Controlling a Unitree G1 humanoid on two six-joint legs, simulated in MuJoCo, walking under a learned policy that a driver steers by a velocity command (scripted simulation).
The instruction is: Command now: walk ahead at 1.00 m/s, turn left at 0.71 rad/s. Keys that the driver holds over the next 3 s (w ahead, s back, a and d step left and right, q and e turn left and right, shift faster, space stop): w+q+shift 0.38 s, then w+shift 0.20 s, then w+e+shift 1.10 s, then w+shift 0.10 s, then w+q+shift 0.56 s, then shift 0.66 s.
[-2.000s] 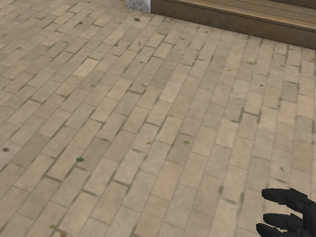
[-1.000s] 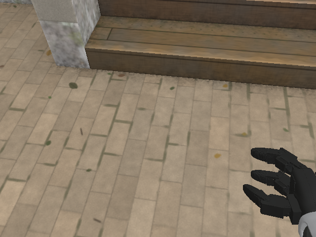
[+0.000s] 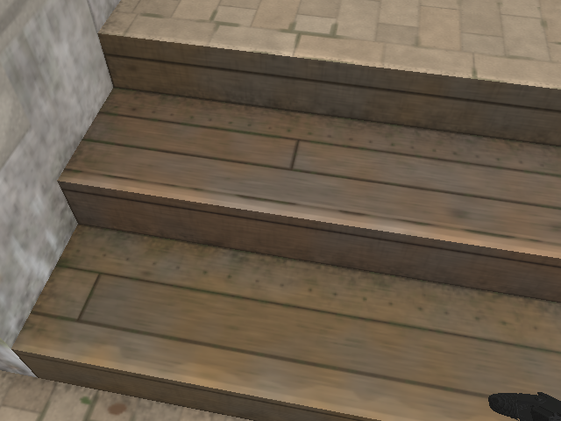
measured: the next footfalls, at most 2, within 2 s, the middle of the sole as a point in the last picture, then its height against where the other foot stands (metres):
right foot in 0.44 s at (343, 309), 0.16 m higher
left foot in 0.90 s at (203, 167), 0.16 m higher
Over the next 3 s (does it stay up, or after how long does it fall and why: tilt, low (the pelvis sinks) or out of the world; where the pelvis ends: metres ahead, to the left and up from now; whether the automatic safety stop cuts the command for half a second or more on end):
stays up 2.25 -0.23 0.51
